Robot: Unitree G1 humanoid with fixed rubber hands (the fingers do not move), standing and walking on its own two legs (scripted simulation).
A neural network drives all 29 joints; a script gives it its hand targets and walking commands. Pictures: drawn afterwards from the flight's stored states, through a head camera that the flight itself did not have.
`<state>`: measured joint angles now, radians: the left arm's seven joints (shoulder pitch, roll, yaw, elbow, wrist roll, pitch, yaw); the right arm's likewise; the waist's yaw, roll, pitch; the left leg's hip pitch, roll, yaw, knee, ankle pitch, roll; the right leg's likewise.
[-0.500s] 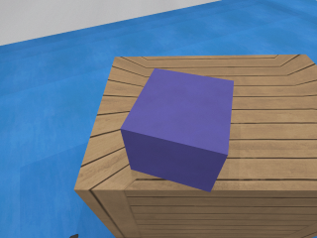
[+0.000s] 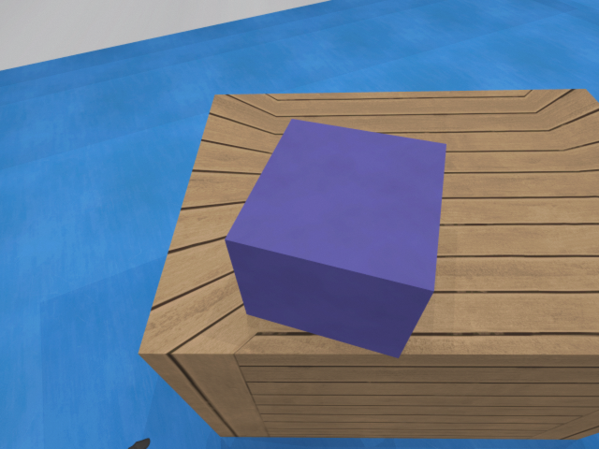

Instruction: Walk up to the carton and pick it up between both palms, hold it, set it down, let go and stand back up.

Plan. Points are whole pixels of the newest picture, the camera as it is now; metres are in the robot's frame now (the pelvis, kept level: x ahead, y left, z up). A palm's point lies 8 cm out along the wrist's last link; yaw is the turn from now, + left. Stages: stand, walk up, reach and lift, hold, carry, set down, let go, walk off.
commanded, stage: stand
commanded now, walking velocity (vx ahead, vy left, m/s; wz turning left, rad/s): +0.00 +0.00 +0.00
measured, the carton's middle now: (342, 232) +0.43 -0.04 +0.01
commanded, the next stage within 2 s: none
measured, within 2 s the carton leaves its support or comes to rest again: neither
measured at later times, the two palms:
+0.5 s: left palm out of the picture +0.10 +0.27 -0.11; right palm out of the picture +0.08 -0.25 -0.13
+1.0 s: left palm out of the picture +0.10 +0.27 -0.11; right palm out of the picture +0.08 -0.25 -0.13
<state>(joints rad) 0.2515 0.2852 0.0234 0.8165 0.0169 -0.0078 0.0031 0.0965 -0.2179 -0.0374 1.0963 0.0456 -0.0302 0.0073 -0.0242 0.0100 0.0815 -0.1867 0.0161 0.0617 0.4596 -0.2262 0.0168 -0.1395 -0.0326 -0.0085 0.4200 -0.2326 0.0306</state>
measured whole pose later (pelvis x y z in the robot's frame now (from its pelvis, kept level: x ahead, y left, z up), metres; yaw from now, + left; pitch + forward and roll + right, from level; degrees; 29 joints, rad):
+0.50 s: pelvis +0.00 +0.00 +0.00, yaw +0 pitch -3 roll -1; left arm 0.22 0.29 0.02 0.83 0.02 -0.01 0.00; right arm 0.09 -0.22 -0.04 1.10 0.05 -0.03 0.01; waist -0.02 0.01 0.06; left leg -0.19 0.02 0.06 0.46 -0.23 0.02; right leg -0.14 -0.03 -0.01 0.42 -0.23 0.03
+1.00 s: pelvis +0.00 +0.00 +0.00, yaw +0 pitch -3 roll -1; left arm 0.22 0.29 0.02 0.84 0.02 -0.01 0.00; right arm 0.09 -0.22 -0.04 1.11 0.05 -0.03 0.01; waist -0.02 0.01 0.05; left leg -0.19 0.02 0.06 0.46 -0.23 0.02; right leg -0.14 -0.03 -0.01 0.42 -0.23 0.03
